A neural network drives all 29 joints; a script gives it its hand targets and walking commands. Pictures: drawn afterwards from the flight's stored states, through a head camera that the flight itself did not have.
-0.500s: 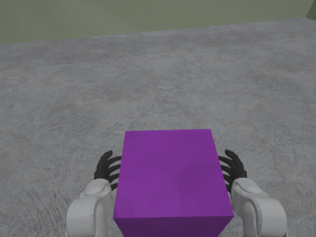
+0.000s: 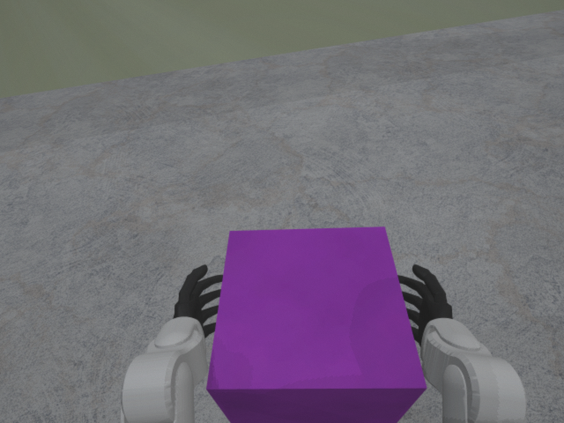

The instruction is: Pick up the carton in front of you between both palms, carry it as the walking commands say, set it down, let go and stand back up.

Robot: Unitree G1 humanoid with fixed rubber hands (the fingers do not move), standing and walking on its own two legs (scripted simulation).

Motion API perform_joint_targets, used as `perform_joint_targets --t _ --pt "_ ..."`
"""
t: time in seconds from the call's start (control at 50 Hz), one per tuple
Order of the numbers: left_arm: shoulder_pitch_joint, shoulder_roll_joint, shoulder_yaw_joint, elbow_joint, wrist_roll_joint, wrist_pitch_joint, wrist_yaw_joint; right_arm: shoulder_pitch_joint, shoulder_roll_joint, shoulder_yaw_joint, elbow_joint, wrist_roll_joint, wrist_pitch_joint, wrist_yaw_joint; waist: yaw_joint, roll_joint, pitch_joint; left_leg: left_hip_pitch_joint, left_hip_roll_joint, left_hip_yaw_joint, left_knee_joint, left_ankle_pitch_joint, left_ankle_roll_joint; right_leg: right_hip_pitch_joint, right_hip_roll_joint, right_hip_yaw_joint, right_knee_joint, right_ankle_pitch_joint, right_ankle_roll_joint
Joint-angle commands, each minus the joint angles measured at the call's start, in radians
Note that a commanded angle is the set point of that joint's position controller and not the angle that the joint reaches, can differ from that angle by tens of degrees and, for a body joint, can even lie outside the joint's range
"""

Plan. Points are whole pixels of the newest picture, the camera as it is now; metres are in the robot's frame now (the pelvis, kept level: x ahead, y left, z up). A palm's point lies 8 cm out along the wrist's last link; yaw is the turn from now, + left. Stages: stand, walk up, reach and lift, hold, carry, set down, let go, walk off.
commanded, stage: carry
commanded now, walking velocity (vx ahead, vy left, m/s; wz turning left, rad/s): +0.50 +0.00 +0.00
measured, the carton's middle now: (309, 339) +0.24 +0.00 +0.01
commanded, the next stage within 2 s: none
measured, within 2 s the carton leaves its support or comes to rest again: neither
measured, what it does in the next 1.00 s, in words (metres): walks ahead: left foot, then right foot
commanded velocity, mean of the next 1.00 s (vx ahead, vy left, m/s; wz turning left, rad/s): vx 0.50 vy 0.00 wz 0.00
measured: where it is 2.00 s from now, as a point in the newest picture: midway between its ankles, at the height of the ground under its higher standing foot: (305, 214)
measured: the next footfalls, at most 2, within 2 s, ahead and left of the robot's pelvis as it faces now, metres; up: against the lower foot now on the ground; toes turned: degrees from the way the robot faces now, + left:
left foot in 0.40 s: +0.43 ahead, +0.13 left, +0.00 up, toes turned +11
right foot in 0.88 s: +0.75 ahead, -0.11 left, +0.00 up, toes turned -14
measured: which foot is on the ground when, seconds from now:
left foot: up 0.00-0.38, down 0.40-0.88, up 0.90-1.00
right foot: down 0.00-0.42, up 0.44-0.86, down 0.88-1.00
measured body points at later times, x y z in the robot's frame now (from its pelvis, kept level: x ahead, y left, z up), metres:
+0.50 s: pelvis +0.32 +0.04 +0.00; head +0.32 +0.05 +0.45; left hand +0.57 +0.18 +0.07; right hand +0.55 -0.12 +0.07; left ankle +0.39 +0.12 -0.73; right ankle +0.14 -0.08 -0.64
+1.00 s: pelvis +0.65 -0.02 +0.01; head +0.66 -0.03 +0.46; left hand +0.89 +0.14 +0.08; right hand +0.89 -0.17 +0.07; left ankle +0.50 +0.10 -0.63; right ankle +0.71 -0.10 -0.73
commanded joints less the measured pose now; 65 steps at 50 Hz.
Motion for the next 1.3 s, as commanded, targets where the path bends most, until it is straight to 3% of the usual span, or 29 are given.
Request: perform_joint_targets --t 0.0,0.02,0.04,0.12,0.2,0.3,0.36,0.38,0.4,0.42,0.44,0.46,0.48,0.5,0.54,0.62,0.78,0.84,0.86,0.88,0.9,0.92,0.94,0.96,0.98,1.02,1.08,1.16,1.28 --pt "-0.312 -0.694 -0.529 -0.157 -0.196 -0.018 -0.045 -0.37 0.691 0.596 -0.153 0.195 -0.033 0.031 0.006 -0.167 -0.2 -0.509 0.015 -0.081 0.31 0.051 0.048 0.588 -0.328 0.525 -0.284 0.155 -0.105" --pt "-0.346 -0.736 -0.549 -0.174 -0.204 -0.03 -0.058 -0.381 0.738 0.602 -0.148 0.196 -0.047 0.042 0.002 -0.11 -0.189 -0.474 0.043 -0.092 0.244 0.109 0.05 0.522 -0.309 0.458 -0.31 0.141 -0.075" --pt "-0.372 -0.766 -0.569 -0.183 -0.212 -0.041 -0.069 -0.39 0.773 0.605 -0.144 0.194 -0.06 0.051 0.0 -0.109 -0.19 -0.431 0.053 -0.087 0.18 0.159 0.047 0.476 -0.291 0.392 -0.339 0.09 -0.05" --pt "-0.359 -0.783 -0.602 -0.203 -0.232 -0.069 -0.095 -0.356 0.803 0.61 -0.143 0.17 -0.098 0.057 -0.002 -0.157 -0.15 -0.42 0.038 -0.019 -0.045 0.255 0.022 0.437 -0.255 0.264 -0.418 -0.022 -0.064" --pt "-0.309 -0.713 -0.591 -0.216 -0.226 -0.064 -0.081 -0.317 0.741 0.601 -0.165 0.165 -0.094 0.039 0.002 -0.161 -0.085 -0.407 0.014 0.045 -0.28 0.364 0.017 0.464 -0.211 0.166 -0.405 0.117 -0.052" --pt "-0.259 -0.604 -0.539 -0.191 -0.18 -0.026 -0.04 -0.299 0.62 0.576 -0.169 0.169 -0.051 0.022 0.006 -0.193 0.003 -0.367 -0.013 0.102 -0.411 0.426 0.04 0.509 -0.195 0.103 -0.359 0.252 -0.019" --pt "-0.269 -0.573 -0.53 -0.191 -0.168 -0.005 -0.023 -0.287 0.583 0.552 -0.152 0.173 -0.033 0.018 -0.017 -0.17 -0.047 -0.097 -0.084 0.193 -0.474 0.35 0.061 0.454 -0.152 0.012 -0.117 0.438 0.026" --pt "-0.273 -0.564 -0.532 -0.196 -0.165 0.0 -0.019 -0.269 0.577 0.54 -0.137 0.173 -0.03 0.017 -0.037 -0.114 -0.114 0.128 -0.072 0.154 -0.468 0.304 0.068 0.334 -0.115 -0.01 0.073 0.416 0.051" --pt "-0.279 -0.558 -0.538 -0.221 -0.171 0.006 -0.017 -0.274 0.561 0.529 -0.136 0.172 -0.032 0.016 -0.051 0.113 -0.189 0.341 0.181 -0.255 -0.571 0.146 0.164 0.07 -0.027 -0.001 0.378 0.205 0.11" --pt "-0.29 -0.563 -0.551 -0.235 -0.181 0.01 -0.019 -0.267 0.587 0.535 -0.117 0.182 -0.034 0.018 -0.044 0.329 -0.238 0.47 0.334 -0.596 -0.708 0.236 0.262 -0.158 0.078 0.087 0.623 -0.26 0.123" --pt "-0.31 -0.608 -0.572 -0.224 -0.19 0.004 -0.025 -0.283 0.626 0.541 -0.139 0.196 -0.036 0.027 -0.039 0.224 -0.212 0.457 0.343 -0.536 -0.695 0.428 0.266 -0.234 0.031 0.207 0.746 -0.314 0.097" --pt "-0.322 -0.665 -0.583 -0.216 -0.196 -0.003 -0.037 -0.3 0.678 0.56 -0.153 0.207 -0.045 0.039 -0.04 0.141 -0.221 0.422 0.313 -0.434 -0.656 0.535 0.251 -0.25 -0.014 0.237 0.773 -0.291 0.072" --pt "-0.337 -0.723 -0.588 -0.206 -0.196 -0.015 -0.05 -0.333 0.725 0.577 -0.165 0.211 -0.057 0.052 -0.035 0.05 -0.207 0.361 0.292 -0.341 -0.649 0.571 0.212 -0.24 -0.054 0.25 0.72 -0.23 0.062" --pt "-0.348 -0.765 -0.594 -0.198 -0.194 -0.027 -0.06 -0.36 0.763 0.593 -0.172 0.215 -0.069 0.065 -0.029 0.011 -0.197 0.287 0.266 -0.265 -0.675 0.522 0.174 -0.2 -0.078 0.26 0.626 -0.163 0.057" --pt "-0.348 -0.81 -0.605 -0.192 -0.184 -0.052 -0.071 -0.376 0.8 0.616 -0.174 0.224 -0.09 0.085 -0.027 0.059 -0.191 0.228 0.232 -0.166 -0.727 0.43 0.142 -0.146 -0.064 0.213 0.513 -0.104 0.062" --pt "-0.294 -0.807 -0.605 -0.187 -0.159 -0.074 -0.065 -0.334 0.765 0.626 -0.176 0.229 -0.107 0.1 -0.026 0.095 -0.132 0.231 0.2 -0.064 -0.786 0.388 0.158 -0.178 -0.058 0.148 0.279 -0.012 0.089" --pt "-0.275 -0.636 -0.573 -0.226 -0.174 -0.024 -0.032 -0.27 0.607 0.562 -0.18 0.185 -0.061 0.045 -0.033 0.114 0.01 0.278 0.166 0.048 -0.751 0.559 0.13 -0.124 -0.02 0.048 -0.041 0.133 0.067" --pt "-0.257 -0.591 -0.542 -0.206 -0.175 -0.005 -0.025 -0.287 0.575 0.552 -0.185 0.175 -0.037 0.026 -0.006 0.087 -0.048 0.228 0.122 0.143 -0.505 0.767 0.082 0.154 0.055 -0.039 -0.102 0.062 0.048" --pt "-0.248 -0.584 -0.53 -0.195 -0.174 -0.001 -0.023 -0.285 0.566 0.554 -0.184 0.175 -0.03 0.021 0.005 0.033 -0.113 0.105 0.08 0.163 -0.309 0.735 0.057 0.369 0.044 -0.004 -0.093 0.0 0.041" --pt "-0.247 -0.569 -0.518 -0.192 -0.171 0.001 -0.022 -0.291 0.554 0.565 -0.202 0.181 -0.024 0.018 0.019 -0.174 -0.191 -0.142 0.0 0.147 -0.015 0.504 0.006 0.578 -0.205 0.376 -0.184 -0.147 -0.039" --pt "-0.251 -0.582 -0.523 -0.18 -0.183 0.001 -0.025 -0.3 0.565 0.578 -0.22 0.184 -0.02 0.02 0.013 -0.382 -0.224 -0.397 -0.111 0.068 0.226 0.024 -0.016 0.717 -0.376 0.736 -0.325 -0.113 -0.143" --pt "-0.257 -0.62 -0.527 -0.189 -0.196 -0.002 -0.033 -0.317 0.605 0.595 -0.209 0.2 -0.021 0.025 0.01 -0.327 -0.208 -0.458 -0.058 -0.051 0.354 -0.019 0.019 0.682 -0.377 0.697 -0.326 0.051 -0.151" --pt "-0.278 -0.671 -0.54 -0.195 -0.204 -0.009 -0.044 -0.338 0.658 0.608 -0.206 0.204 -0.028 0.034 0.01 -0.254 -0.207 -0.473 -0.02 -0.079 0.386 0.016 0.047 0.637 -0.343 0.589 -0.291 0.171 -0.133" --pt "-0.308 -0.717 -0.553 -0.205 -0.21 -0.02 -0.056 -0.359 0.711 0.616 -0.201 0.207 -0.038 0.045 0.006 -0.151 -0.2 -0.463 0.019 -0.095 0.339 0.077 0.059 0.583 -0.323 0.5 -0.285 0.214 -0.103" --pt "-0.339 -0.755 -0.57 -0.217 -0.217 -0.032 -0.067 -0.372 0.755 0.621 -0.195 0.208 -0.05 0.055 0.001 -0.102 -0.186 -0.424 0.048 -0.105 0.261 0.137 0.059 0.513 -0.3 0.425 -0.311 0.195 -0.07" --pt "-0.359 -0.792 -0.596 -0.227 -0.228 -0.051 -0.086 -0.374 0.802 0.63 -0.186 0.199 -0.074 0.066 -0.001 -0.13 -0.186 -0.372 0.041 -0.068 0.15 0.205 0.051 0.458 -0.264 0.326 -0.358 0.108 -0.042" --pt "-0.337 -0.779 -0.608 -0.234 -0.234 -0.063 -0.099 -0.34 0.804 0.627 -0.177 0.178 -0.093 0.063 -0.004 -0.158 -0.144 -0.403 0.038 -0.021 -0.02 0.265 0.026 0.45 -0.246 0.249 -0.414 0.043 -0.064" --pt "-0.294 -0.708 -0.591 -0.236 -0.226 -0.054 -0.085 -0.312 0.742 0.615 -0.187 0.174 -0.084 0.046 0.0 -0.157 -0.073 -0.42 0.019 0.04 -0.256 0.371 0.013 0.486 -0.204 0.163 -0.411 0.164 -0.055" --pt "-0.25 -0.6 -0.533 -0.199 -0.174 -0.013 -0.041 -0.302 0.621 0.586 -0.182 0.179 -0.036 0.028 0.005 -0.198 0.032 -0.373 -0.019 0.11 -0.419 0.433 0.044 0.544 -0.189 0.089 -0.358 0.348 -0.018"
